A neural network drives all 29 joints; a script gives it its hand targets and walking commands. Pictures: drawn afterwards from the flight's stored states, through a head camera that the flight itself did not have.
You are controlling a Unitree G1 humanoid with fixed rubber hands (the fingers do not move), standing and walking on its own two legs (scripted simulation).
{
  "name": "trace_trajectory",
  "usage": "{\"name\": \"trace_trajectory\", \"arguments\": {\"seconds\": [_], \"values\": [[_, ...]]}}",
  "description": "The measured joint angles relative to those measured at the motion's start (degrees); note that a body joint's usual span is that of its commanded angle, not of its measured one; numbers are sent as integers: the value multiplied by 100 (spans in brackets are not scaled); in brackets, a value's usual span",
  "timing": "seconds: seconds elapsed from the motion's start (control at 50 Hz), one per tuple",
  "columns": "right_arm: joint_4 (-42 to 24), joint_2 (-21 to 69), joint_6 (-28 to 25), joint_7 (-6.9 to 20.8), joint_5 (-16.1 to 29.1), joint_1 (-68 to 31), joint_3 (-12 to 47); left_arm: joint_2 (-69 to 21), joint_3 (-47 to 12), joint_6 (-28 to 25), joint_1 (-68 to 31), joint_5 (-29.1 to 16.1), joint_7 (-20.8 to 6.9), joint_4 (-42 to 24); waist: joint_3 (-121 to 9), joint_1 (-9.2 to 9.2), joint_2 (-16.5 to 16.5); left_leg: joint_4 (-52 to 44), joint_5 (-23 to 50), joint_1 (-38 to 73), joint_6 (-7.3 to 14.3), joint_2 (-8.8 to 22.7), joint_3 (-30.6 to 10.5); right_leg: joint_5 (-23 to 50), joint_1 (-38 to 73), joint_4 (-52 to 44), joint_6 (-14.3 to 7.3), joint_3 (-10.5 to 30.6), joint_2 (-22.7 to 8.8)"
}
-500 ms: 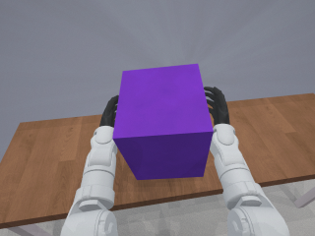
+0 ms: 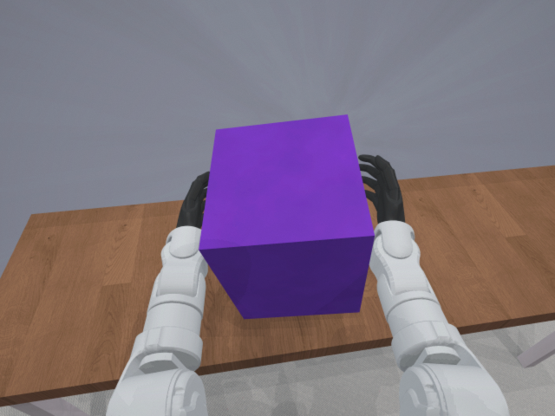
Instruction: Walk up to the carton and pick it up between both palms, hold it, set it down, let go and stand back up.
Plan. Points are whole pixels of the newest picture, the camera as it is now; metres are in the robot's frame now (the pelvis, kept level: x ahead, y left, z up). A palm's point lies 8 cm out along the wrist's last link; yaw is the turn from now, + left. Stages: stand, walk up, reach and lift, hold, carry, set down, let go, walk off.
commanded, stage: set down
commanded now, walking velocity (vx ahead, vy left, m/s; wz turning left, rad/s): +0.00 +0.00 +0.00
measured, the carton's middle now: (291, 225) +0.40 +0.00 +0.07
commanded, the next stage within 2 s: none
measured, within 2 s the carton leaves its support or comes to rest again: neither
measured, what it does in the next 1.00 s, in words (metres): stands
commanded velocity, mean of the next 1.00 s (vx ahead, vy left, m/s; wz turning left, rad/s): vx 0.00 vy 0.00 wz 0.00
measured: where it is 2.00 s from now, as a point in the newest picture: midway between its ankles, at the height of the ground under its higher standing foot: outside the picture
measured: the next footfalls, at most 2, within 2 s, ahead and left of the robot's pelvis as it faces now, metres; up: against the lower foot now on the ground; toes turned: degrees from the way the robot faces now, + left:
none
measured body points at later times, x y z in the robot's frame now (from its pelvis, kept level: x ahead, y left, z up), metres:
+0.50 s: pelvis +0.01 +0.00 +0.00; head +0.04 +0.02 +0.45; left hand +0.41 +0.14 +0.05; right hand +0.41 -0.15 +0.09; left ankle -0.03 +0.10 -0.75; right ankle +0.00 -0.12 -0.75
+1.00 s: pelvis +0.02 +0.00 +0.00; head +0.09 +0.02 +0.44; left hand +0.43 +0.14 +0.00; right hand +0.42 -0.15 +0.04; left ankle -0.03 +0.10 -0.75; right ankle +0.00 -0.12 -0.75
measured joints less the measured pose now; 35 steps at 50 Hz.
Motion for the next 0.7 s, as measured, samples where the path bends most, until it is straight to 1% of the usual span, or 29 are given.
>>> {"name": "trace_trajectory", "arguments": {"seconds": [0.06,0.18,0.34,0.44,0.6,0.7], "values": [[182,29,61,48,-114,0,-127,0,51,0,0,78,0,256,8,0,0,-1,11,0,8,0,1,2,0,0,0,0,0],[478,103,87,122,-352,10,-412,0,150,-71,-6,94,13,707,45,0,0,-2,15,-31,4,0,3,5,-31,0,0,0,-1],[477,142,-213,194,-655,-60,-733,1,304,-639,-250,81,88,1192,-130,6,0,-2,9,-290,6,0,5,2,-290,-1,0,0,-1],[485,170,-254,210,-817,-95,-857,1,400,-775,-330,116,88,1342,-124,8,0,-1,-23,-320,12,0,7,-26,-321,0,0,0,-1],[557,216,-262,234,-963,-95,-994,1,469,-824,-331,180,87,1468,-98,9,0,-2,-43,-435,13,0,13,-44,-437,-1,0,0,-2],[560,241,-397,238,-1061,-95,-1062,0,492,-975,-331,186,89,1498,-98,9,0,-2,-43,-549,13,0,17,-44,-551,-1,0,0,-3]]}}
